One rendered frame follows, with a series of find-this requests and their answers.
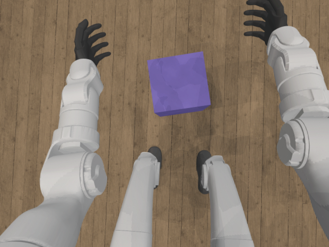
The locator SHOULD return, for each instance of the carton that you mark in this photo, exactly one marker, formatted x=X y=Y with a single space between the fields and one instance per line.
x=179 y=84

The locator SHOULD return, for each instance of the robot right forearm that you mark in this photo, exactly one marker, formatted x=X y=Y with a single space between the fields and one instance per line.
x=298 y=76

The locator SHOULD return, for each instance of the robot right foot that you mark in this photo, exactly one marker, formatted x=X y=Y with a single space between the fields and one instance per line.
x=201 y=158

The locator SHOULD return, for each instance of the robot right shin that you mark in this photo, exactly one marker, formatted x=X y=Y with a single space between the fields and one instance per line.
x=216 y=158

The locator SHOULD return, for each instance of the robot right hand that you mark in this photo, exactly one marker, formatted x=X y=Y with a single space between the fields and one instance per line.
x=274 y=17

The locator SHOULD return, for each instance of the right robot upper arm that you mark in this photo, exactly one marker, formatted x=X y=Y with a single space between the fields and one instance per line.
x=304 y=144

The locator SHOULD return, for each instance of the robot left hand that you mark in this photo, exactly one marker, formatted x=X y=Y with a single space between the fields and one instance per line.
x=83 y=49

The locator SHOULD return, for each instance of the left robot upper arm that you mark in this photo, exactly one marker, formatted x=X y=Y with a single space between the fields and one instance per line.
x=69 y=184

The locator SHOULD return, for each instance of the robot left forearm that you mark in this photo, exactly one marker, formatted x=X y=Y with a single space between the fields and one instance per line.
x=79 y=111

